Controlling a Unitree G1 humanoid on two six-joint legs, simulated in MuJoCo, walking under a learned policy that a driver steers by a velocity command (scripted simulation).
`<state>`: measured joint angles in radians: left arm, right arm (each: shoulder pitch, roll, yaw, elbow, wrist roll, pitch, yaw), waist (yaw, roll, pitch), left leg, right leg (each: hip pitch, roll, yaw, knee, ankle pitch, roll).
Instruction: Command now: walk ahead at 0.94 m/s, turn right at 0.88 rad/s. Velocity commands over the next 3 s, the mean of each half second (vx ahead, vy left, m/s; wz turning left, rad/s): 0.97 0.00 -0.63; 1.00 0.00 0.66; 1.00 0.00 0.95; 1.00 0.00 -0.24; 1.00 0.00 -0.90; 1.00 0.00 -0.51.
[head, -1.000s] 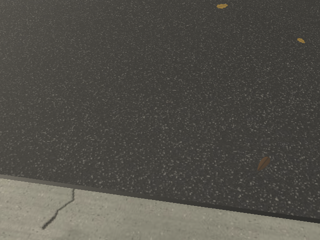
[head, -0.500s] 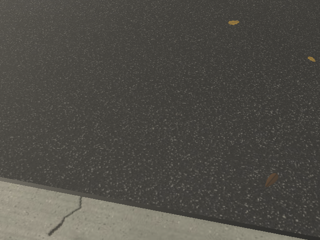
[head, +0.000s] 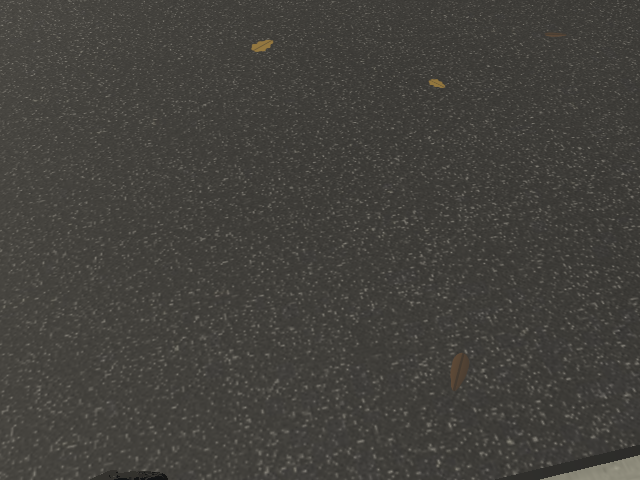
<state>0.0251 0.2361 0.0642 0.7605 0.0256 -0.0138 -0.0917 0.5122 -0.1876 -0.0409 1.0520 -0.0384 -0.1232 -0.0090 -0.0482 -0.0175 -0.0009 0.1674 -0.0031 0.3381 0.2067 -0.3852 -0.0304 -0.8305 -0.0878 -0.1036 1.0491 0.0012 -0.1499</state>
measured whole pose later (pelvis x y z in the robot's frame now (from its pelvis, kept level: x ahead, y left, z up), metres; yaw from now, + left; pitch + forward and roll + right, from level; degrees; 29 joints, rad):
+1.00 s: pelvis +0.90 -0.19 +0.00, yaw +4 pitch +4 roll -1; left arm -0.11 0.23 -0.07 0.55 0.04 -0.10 -0.02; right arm 0.53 -0.28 -0.07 0.88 0.01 -0.08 0.01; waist -0.17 0.00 0.03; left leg 0.10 -0.12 -0.28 0.32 -0.42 0.14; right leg -0.63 -0.04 0.07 0.51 0.02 0.01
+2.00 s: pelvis +1.76 +0.08 -0.02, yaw +21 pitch +0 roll +0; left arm 0.24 0.31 0.05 0.76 0.01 -0.03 -0.04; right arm 0.33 -0.29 -0.02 0.81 -0.04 -0.08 -0.02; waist 0.04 -0.01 0.05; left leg -0.11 -0.05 0.06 1.27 -0.37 0.01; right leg -0.50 0.14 -0.10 0.67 -0.21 -0.19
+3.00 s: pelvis +2.63 +0.14 +0.01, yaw -19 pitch -1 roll -2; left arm 0.33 0.28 0.04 0.83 0.03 -0.07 -0.01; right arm 0.30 -0.24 -0.01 0.78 -0.01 -0.03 0.02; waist -0.02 0.02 0.04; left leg -0.58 0.11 -0.06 1.29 -0.26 0.04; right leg -0.16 0.12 -0.13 0.46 -0.29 -0.13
